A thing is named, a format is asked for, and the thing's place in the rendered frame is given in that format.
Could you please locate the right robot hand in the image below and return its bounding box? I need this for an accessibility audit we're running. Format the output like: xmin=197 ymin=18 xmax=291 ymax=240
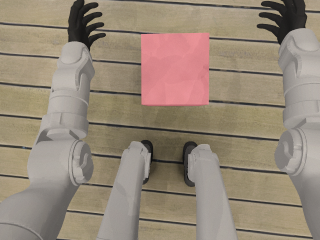
xmin=256 ymin=0 xmax=307 ymax=45

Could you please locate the right robot upper arm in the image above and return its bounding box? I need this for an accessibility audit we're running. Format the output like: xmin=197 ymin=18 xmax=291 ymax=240
xmin=274 ymin=127 xmax=320 ymax=240

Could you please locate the left robot forearm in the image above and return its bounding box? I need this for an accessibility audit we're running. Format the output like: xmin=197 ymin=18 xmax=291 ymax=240
xmin=27 ymin=41 xmax=95 ymax=181

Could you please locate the robot right thigh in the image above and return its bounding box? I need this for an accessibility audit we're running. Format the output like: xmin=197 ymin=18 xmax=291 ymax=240
xmin=188 ymin=150 xmax=239 ymax=240

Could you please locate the robot left thigh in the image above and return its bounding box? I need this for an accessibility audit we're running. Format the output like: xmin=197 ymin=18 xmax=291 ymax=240
xmin=96 ymin=147 xmax=151 ymax=240

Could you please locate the carton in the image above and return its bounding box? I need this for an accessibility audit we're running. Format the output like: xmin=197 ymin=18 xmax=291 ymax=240
xmin=141 ymin=32 xmax=210 ymax=106

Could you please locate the left robot hand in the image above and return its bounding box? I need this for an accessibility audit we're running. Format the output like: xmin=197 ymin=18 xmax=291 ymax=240
xmin=67 ymin=0 xmax=106 ymax=51

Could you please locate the robot thigh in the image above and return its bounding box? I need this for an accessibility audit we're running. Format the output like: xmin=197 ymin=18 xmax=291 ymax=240
xmin=96 ymin=147 xmax=151 ymax=240
xmin=188 ymin=150 xmax=239 ymax=240

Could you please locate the right robot forearm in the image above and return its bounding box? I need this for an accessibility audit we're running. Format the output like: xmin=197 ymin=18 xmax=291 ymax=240
xmin=278 ymin=28 xmax=320 ymax=130

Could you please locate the left robot upper arm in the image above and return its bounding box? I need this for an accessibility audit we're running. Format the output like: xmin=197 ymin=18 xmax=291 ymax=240
xmin=0 ymin=139 xmax=94 ymax=240

